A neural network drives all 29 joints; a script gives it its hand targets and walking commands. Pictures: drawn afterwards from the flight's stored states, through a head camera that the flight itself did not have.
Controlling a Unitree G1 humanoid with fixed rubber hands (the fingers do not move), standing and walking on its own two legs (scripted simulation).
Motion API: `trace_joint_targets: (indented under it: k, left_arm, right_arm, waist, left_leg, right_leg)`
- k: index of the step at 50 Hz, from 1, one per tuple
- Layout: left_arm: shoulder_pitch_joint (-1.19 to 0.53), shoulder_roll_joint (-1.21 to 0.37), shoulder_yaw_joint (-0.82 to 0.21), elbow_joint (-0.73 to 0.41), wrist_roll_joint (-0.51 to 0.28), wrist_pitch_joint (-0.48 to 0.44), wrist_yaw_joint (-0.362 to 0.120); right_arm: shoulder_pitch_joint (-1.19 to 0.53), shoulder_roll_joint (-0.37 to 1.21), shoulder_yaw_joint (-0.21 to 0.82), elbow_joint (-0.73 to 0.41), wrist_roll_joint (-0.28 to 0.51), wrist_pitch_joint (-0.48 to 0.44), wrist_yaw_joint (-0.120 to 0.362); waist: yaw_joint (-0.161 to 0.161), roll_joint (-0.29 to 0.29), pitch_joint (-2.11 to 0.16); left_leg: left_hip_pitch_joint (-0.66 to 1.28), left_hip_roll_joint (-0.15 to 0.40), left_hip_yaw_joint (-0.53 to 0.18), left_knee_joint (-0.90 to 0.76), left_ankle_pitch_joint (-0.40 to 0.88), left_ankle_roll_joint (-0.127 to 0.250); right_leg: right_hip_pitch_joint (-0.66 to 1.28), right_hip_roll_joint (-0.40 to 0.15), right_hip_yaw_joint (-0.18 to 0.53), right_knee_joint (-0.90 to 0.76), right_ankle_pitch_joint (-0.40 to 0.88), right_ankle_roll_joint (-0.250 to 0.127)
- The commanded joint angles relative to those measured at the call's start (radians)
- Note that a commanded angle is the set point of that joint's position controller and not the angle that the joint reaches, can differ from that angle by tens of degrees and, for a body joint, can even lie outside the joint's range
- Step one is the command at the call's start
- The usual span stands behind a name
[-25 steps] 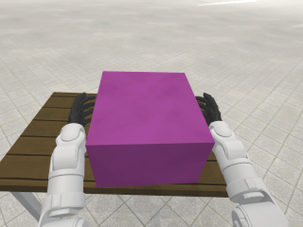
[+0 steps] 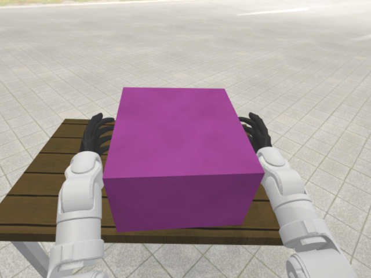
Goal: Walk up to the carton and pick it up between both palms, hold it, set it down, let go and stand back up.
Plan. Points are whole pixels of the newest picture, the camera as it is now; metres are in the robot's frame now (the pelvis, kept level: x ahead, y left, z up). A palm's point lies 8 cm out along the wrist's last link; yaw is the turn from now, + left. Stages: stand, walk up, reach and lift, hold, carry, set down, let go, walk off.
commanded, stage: hold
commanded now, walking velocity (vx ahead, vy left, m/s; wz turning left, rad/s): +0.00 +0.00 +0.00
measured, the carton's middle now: (178, 150) +0.39 -0.01 +0.13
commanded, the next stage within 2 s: none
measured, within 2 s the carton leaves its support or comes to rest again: neither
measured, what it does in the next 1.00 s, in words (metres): stands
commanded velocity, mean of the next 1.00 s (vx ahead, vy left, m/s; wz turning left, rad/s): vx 0.00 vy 0.00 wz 0.00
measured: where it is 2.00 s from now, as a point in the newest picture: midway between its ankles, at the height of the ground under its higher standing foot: outside the picture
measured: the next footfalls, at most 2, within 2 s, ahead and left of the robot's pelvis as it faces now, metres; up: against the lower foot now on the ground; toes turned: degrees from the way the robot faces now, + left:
none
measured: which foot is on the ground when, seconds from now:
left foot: down 0.00-1.00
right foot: down 0.00-1.00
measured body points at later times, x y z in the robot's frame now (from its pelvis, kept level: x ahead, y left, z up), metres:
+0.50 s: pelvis -0.02 -0.01 +0.00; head -0.07 +0.01 +0.45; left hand +0.37 +0.18 +0.19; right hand +0.37 -0.18 +0.18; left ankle +0.01 +0.12 -0.75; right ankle +0.00 -0.13 -0.75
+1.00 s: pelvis -0.01 +0.00 +0.00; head -0.06 +0.02 +0.45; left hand +0.37 +0.18 +0.19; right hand +0.37 -0.18 +0.18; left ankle +0.01 +0.12 -0.75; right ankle +0.00 -0.13 -0.75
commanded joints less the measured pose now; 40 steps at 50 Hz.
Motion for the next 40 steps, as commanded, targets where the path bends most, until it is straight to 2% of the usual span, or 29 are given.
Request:
trace_joint_targets:
  k: [1, 10, 15, 20, 27, 32, 36, 40]
  left_arm:
    - [-0.655, -0.563, -0.576, -0.151, -0.151, -0.056, -0.135]
    - [-0.741, -0.55, -0.505, -0.058, -0.122, -0.043, -0.153]
    - [-0.76, -0.545, -0.501, -0.061, -0.129, -0.045, -0.156]
    - [-0.794, -0.531, -0.444, 0.021, -0.099, -0.037, -0.174]
    - [-0.807, -0.552, -0.472, -0.019, -0.122, -0.051, -0.166]
    - [-0.78, -0.525, -0.449, -0.008, -0.097, -0.035, -0.172]
    - [-0.781, -0.549, -0.48, -0.041, -0.115, -0.039, -0.166]
    - [-0.755, -0.557, -0.521, -0.105, -0.133, -0.043, -0.152]
  right_arm:
    - [-0.758, 0.615, 0.381, -0.395, 0.081, -0.074, 0.122]
    - [-0.828, 0.642, 0.328, -0.279, 0.054, -0.059, 0.122]
    - [-0.857, 0.655, 0.339, -0.295, 0.075, -0.062, 0.112]
    - [-0.89, 0.653, 0.288, -0.217, 0.036, -0.052, 0.114]
    - [-0.905, 0.658, 0.302, -0.247, 0.061, -0.068, 0.114]
    - [-0.865, 0.634, 0.287, -0.206, 0.055, -0.06, 0.115]
    - [-0.886, 0.644, 0.307, -0.256, 0.065, -0.072, 0.118]
    - [-0.85, 0.644, 0.342, -0.309, 0.097, -0.073, 0.112]
  waist:
    - [0.0, 0.038, -0.385]
    - [0.017, 0.038, -0.326]
    - [0.013, 0.033, -0.372]
    - [0.017, 0.02, -0.323]
    - [0.003, 0.036, -0.385]
    - [0.005, 0.036, -0.331]
    - [0.002, 0.049, -0.372]
    - [-0.004, 0.06, -0.393]
  left_leg:
    - [0.165, -0.057, 0.01, -0.006, 0.361, -0.05]
    - [0.095, -0.064, 0.034, -0.051, 0.213, -0.027]
    - [0.113, -0.067, 0.037, -0.04, 0.243, -0.027]
    - [0.063, -0.069, 0.049, -0.076, 0.11, -0.011]
    - [0.115, -0.066, 0.041, -0.041, 0.238, -0.027]
    - [0.101, -0.063, 0.044, -0.056, 0.205, -0.025]
    - [0.117, -0.063, 0.041, -0.043, 0.226, -0.029]
    - [0.149, -0.064, 0.029, -0.014, 0.337, -0.041]
  right_leg:
    - [0.052, 0.074, -0.023, -0.004, 0.26, 0.005]
    - [0.049, 0.055, -0.013, -0.021, 0.159, 0.01]
    - [0.086, 0.056, -0.011, -0.015, 0.213, 0.018]
    - [0.071, 0.047, -0.016, -0.034, 0.085, 0.017]
    - [0.082, 0.057, -0.023, -0.02, 0.178, 0.015]
    - [0.078, 0.055, -0.03, -0.028, 0.136, 0.02]
    - [0.077, 0.058, -0.03, -0.023, 0.15, 0.015]
    - [0.083, 0.065, -0.03, -0.009, 0.244, 0.015]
